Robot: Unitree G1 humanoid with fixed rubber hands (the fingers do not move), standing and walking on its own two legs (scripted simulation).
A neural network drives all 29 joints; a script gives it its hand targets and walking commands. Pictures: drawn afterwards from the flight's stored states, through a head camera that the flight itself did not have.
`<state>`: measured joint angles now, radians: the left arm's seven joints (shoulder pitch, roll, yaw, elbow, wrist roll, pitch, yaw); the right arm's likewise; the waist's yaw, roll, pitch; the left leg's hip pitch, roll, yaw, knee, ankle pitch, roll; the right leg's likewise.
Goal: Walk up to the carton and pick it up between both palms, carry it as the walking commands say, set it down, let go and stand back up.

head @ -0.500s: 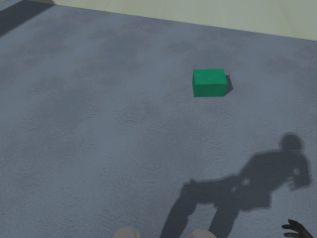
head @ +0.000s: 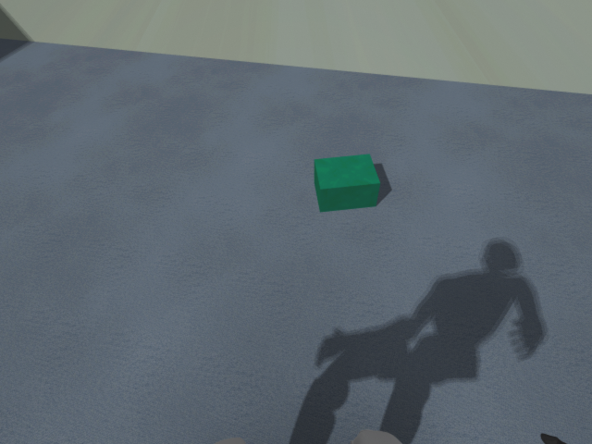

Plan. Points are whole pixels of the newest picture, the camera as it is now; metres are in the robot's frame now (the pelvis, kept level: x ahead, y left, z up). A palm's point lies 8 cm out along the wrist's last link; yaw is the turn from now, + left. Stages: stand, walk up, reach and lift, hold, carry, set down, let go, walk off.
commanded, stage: walk up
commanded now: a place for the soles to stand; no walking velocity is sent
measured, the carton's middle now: (345, 182) +1.25 -0.18 -0.67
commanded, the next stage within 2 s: none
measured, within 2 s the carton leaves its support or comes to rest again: neither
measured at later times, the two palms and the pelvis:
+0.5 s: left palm (95, 404) +0.19 +0.32 -0.09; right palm (563, 414) +0.16 -0.33 -0.07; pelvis +0.12 +0.01 +0.01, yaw -4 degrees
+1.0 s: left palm (126, 327) +0.32 +0.32 -0.10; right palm (529, 344) +0.26 -0.33 -0.07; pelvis +0.23 +0.01 +0.01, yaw -7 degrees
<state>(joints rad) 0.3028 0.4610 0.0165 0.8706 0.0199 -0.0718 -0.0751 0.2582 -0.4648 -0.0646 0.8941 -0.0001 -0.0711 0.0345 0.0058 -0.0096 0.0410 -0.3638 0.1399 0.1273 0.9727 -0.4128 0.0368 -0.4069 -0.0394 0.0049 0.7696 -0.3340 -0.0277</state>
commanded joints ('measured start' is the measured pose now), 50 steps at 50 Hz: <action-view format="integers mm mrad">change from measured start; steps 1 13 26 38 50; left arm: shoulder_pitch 134 -25 96 98 -38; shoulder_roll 294 121 174 294 181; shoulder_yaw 125 61 96 116 89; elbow -50 -125 0 -41 -46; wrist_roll -29 -25 -2 -7 -1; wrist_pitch -36 -27 -17 -35 -14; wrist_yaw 48 35 -3 56 11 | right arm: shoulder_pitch -110 155 -108 -127 32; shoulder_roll -197 -267 -286 -176 -284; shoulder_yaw -24 -91 -86 -45 -84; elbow -114 -7 -118 -96 -69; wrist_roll -1 -25 -23 -6 -17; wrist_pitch -41 -78 -34 -20 -54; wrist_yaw -3 -9 19 18 -4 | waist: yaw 67 -139 41 63 -51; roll -121 231 123 -168 147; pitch -49 -301 -57 -67 52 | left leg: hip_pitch -430 551 0 -244 174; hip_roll -38 122 197 -34 216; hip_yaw -113 -312 -84 -77 -267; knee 117 -564 -592 -142 -757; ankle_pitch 4 10 -276 5 -207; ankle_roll -5 95 140 -12 177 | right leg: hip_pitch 439 -233 137 237 -290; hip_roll -209 22 -7 -213 -70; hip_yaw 453 58 -138 361 0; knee -378 205 -151 -396 172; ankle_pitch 265 114 49 3 -8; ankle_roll -226 -73 13 -229 33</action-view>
